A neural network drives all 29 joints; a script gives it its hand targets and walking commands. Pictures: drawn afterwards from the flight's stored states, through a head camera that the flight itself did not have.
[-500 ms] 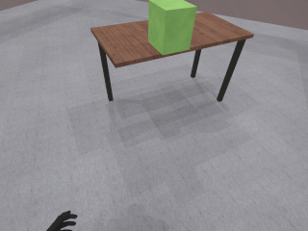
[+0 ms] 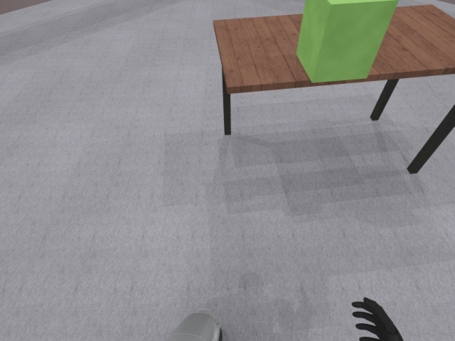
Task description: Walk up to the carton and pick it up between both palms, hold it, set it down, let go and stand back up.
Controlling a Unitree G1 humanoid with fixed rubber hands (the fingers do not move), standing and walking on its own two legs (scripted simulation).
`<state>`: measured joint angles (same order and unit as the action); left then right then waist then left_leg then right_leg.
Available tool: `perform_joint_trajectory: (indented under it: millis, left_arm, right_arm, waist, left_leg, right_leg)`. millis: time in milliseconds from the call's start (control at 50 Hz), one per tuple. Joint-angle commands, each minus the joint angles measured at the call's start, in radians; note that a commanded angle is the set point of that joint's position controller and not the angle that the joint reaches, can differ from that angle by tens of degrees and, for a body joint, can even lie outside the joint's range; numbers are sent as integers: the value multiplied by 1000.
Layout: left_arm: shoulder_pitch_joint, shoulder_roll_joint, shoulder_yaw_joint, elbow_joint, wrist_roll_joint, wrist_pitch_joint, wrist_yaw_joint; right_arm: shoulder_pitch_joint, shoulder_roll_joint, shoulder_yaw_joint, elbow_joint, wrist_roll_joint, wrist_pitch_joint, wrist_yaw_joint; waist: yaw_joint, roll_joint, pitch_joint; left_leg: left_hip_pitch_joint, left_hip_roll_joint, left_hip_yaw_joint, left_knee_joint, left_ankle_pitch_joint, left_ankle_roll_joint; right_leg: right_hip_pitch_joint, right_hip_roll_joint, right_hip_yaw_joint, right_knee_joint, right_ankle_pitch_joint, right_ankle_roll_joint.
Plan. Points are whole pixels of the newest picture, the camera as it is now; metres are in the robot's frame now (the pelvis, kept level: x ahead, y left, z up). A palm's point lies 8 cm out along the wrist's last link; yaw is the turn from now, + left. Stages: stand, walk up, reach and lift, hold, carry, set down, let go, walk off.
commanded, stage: walk up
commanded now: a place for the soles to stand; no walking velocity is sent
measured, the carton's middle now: (338, 31) +1.09 -0.23 +0.04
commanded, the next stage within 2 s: none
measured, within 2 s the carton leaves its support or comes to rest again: neither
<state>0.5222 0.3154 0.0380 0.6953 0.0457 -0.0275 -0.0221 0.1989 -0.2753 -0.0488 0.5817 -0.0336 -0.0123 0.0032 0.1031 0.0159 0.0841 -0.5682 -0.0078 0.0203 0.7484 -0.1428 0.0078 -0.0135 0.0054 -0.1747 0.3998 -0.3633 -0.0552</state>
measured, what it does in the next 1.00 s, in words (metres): walks ahead: left foot, then right foot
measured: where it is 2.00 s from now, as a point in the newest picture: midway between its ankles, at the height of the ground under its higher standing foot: (335, 263)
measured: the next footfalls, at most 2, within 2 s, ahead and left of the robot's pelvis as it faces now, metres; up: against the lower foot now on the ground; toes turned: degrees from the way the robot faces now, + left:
left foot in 0.12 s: +0.20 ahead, +0.06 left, +0.00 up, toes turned +4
right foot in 0.66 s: +0.43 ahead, -0.26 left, +0.00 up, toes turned +3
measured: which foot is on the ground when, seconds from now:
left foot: up 0.00-0.10, down 0.12-0.66, up 0.68-1.00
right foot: down 0.00-0.12, up 0.14-0.64, down 0.66-1.00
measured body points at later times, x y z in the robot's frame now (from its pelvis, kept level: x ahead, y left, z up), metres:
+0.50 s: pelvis +0.20 -0.07 +0.00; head +0.22 -0.02 +0.45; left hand +0.31 +0.20 -0.12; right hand +0.25 -0.35 -0.08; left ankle +0.16 +0.06 -0.74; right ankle +0.35 -0.25 -0.66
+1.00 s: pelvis +0.38 -0.22 +0.00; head +0.40 -0.21 +0.45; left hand +0.35 +0.07 -0.11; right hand +0.58 -0.43 -0.10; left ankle +0.45 -0.07 -0.69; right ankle +0.39 -0.26 -0.74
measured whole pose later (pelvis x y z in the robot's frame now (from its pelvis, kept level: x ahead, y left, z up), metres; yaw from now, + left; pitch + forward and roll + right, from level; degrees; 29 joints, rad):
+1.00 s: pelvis +0.38 -0.22 +0.00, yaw +12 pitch -3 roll +1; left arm 0.41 0.30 0.04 0.65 0.05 0.02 -0.03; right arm 0.28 -0.25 -0.06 0.59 -0.03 -0.01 -0.04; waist 0.09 -0.01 0.10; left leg -0.51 -0.01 0.02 0.87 -0.27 0.01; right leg -0.18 0.01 -0.18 0.52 -0.29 -0.10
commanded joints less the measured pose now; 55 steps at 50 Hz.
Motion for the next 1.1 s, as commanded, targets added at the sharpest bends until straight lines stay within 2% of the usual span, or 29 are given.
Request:
perform_joint_trajectory:
  millis: [0, 40, 60, 80, 100, 120, 140, 160, 200, 240, 280, 340, 420, 520, 540, 580, 600, 620, 640, 660, 680, 700, 740, 780, 880, 980, 1020, 1060, 1080]
  left_arm:
    - [62, 134, 23, -67, -5, 13, 10]
    - [40, 144, 12, -86, -4, 21, 15]
    - [30, 149, 1, -101, -1, 22, 17]
    - [35, 137, -12, -129, 4, 21, 17]
    - [83, 106, -9, -162, 5, 23, 7]
    - [57, 181, 13, -167, 15, 44, 5]
    - [-29, 200, 21, -177, 27, 56, -6]
    - [-99, 175, 22, -195, 23, 58, -16]
    - [-88, 112, 25, -187, 20, 57, -35]
    - [1, 61, 20, -136, 14, 65, -51]
    - [-18, 46, 13, -121, 9, 64, -65]
    - [-133, 43, 4, -138, 9, 63, -69]
    - [-289, 59, 1, -168, 22, 55, -61]
    - [-371, 40, 16, -181, 19, 49, -58]
    - [-362, 41, 20, -182, 17, 46, -57]
    - [-243, 56, 40, -152, 18, 35, -52]
    - [-138, 75, 54, -117, 14, 24, -44]
    - [-35, 129, 71, -81, 21, 13, -32]
    - [21, 198, 85, -84, 31, 5, -24]
    - [-24, 257, 96, -126, 7, 14, -15]
    - [-95, 230, 90, -130, -15, 26, -7]
    - [-129, 175, 73, -129, -21, 30, -1]
    - [-142, 119, 53, -128, -1, 29, 5]
    - [-174, 79, 36, -125, 1, 27, -3]
    - [-142, 105, 36, -119, 8, 20, -2]
    - [-56, 124, 35, -112, 5, 45, -6]
    - [-56, 143, 30, -114, 5, 57, -5]
    - [-116, 141, 17, -131, 8, 62, -12]
    - [-125, 118, 3, -147, 14, 59, -17]
  right_arm:
    - [-101, -29, -11, -104, -18, -20, -21]
    - [24, -51, -30, -76, -28, -25, -39]
    - [166, -80, -45, -41, -40, -30, -48]
    - [354, -143, -67, -11, -52, -31, -55]
    - [434, -229, -83, -12, -57, -31, -67]
    - [395, -243, -84, 1, -26, -19, -87]
    - [319, -215, -70, -9, -8, -17, -102]
    - [245, -173, -53, -15, -4, -23, -103]
    - [148, -115, -24, -23, -3, -50, -84]
    - [98, -121, -26, 0, -7, -73, -63]
    - [124, -129, -35, 22, -10, -88, -53]
    - [200, -133, -42, 39, -11, -97, -45]
    - [358, -153, -49, 54, -17, -93, -42]
    - [331, -193, -71, 23, -29, -69, -54]
    - [307, -201, -75, 12, -32, -63, -54]
    - [252, -203, -77, -12, -39, -47, -54]
    - [242, -176, -65, -14, -37, -43, -51]
    - [311, -102, -41, -11, -36, -42, -46]
    - [379, -26, -10, -31, -24, -41, -41]
    - [387, -41, -17, -64, -4, -27, -52]
    - [328, -85, -29, -63, 4, -14, -64]
    - [267, -100, -32, -60, 3, -9, -64]
    - [235, -89, -40, -50, 7, -8, -61]
    - [247, -71, -43, -37, 3, -10, -53]
    - [185, -36, -33, -28, 4, -11, -44]
    - [55, -30, -25, -59, -7, -16, -55]
    - [70, -27, -29, -58, -8, -20, -63]
    - [202, -64, -53, -28, -15, -25, -73]
    - [302, -118, -74, -11, -28, -28, -83]
  waist:
    - [4, -128, 15]
    - [-64, -88, -21]
    - [-144, -60, -89]
    - [-245, -14, -218]
    - [-245, 143, -322]
    - [-232, 30, -318]
    - [-211, -40, -204]
    - [-189, -65, -79]
    - [-108, -61, 67]
    - [-32, 34, 86]
    - [-35, 133, 73]
    - [-70, 153, 93]
    - [-145, 135, 18]
    - [-161, 150, -12]
    - [-151, 159, -13]
    - [-84, 106, -33]
    - [-28, 32, -66]
    - [11, -127, -139]
    - [27, -312, -225]
    - [18, -386, -250]
    - [11, -317, -202]
    - [-4, -236, -90]
    - [-29, -162, 10]
    - [-69, -91, 40]
    - [-52, -170, 20]
    - [2, -123, -16]
    - [-21, -100, -24]
    - [-117, -61, -37]
    - [-182, -4, -83]
  left_leg:
    - [87, -51, 94, -164, 7, 26]
    - [283, -69, 77, -210, -23, 62]
    - [510, -39, 4, -226, -24, 111]
    - [778, 150, -275, -192, -152, 209]
    - [967, 421, -787, -268, -237, 313]
    - [910, 478, -937, -382, -457, 389]
    - [771, 433, -839, -437, -502, 332]
    - [619, 369, -655, -448, -397, 263]
    - [329, 239, -392, -470, -162, 146]
    - [190, 151, -273, -506, -120, 91]
    - [156, 109, -215, -527, -142, 124]
    - [173, 102, -168, -544, -118, 136]
    - [465, 173, -236, -448, 79, 154]
    - [538, 251, -241, -364, 162, 166]
    - [495, 270, -252, -349, 127, 167]
    - [366, 269, -234, -268, 39, 153]
    - [277, 215, -181, -118, 38, 125]
    - [200, 121, -113, 134, -18, 76]
    - [34, 18, -58, 377, -352, 24]
    - [-95, -57, -67, 528, -564, -7]
    - [-102, -11, -123, 631, -503, 7]
    - [-120, 11, -126, 671, -426, 7]
    - [-63, 43, -122, 583, -322, 7]
    - [36, 32, -109, 498, -265, -6]
    - [47, 4, -13, 209, -123, -9]
    - [122, -4, 51, -42, -111, 12]
    - [213, -13, 56, -111, -81, 33]
    - [492, 12, -3, -193, -25, 74]
    - [666, 105, -142, -226, -77, 127]
  right_leg:
    - [9, -228, 133, -23, 445, -20]
    - [-69, -227, 103, 148, 516, -11]
    - [-181, -199, 68, 347, 535, 22]
    - [-387, -157, 52, 669, 320, 53]
    - [-638, -14, 73, 883, -231, 78]
    - [-694, -48, 180, 1011, -189, 62]
    - [-724, -80, 228, 1048, -101, 46]
    - [-738, -94, 238, 1048, -25, 48]
    - [-610, -139, 256, 882, 89, 64]
    - [-511, -114, 212, 837, 147, 85]
    - [-504, -116, 194, 803, 204, 91]
    - [-567, -131, 182, 691, 287, 107]
    - [-700, -153, 198, 503, 286, 103]
    - [-606, -155, 197, 321, 236, 60]
    - [-532, -149, 193, 280, 189, 49]
    - [-296, -114, 162, 202, 159, 18]
    - [-118, -87, 143, 147, 181, 4]
    - [59, -84, 139, 144, 185, -14]
    - [197, -269, 380, 118, 172, -83]
    - [166, -433, 716, -46, 72, -206]
    - [63, -439, 781, -143, -85, -243]
    - [-18, -402, 655, -106, 47, -225]
    - [-168, -322, 391, -26, 389, -185]
    - [-300, -269, 274, -36, 413, -160]
    - [-233, -216, 208, -85, 321, -94]
    - [-130, -250, 227, -22, 330, -62]
    - [-170, -245, 213, 35, 337, -41]
    - [-387, -214, 179, 152, 232, 9]
    - [-522, -163, 129, 359, 224, 64]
